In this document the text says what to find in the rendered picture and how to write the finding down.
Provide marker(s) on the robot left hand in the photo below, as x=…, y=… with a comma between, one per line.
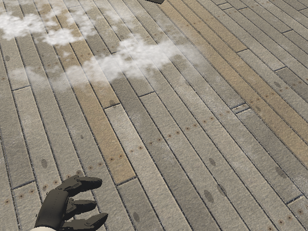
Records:
x=59, y=206

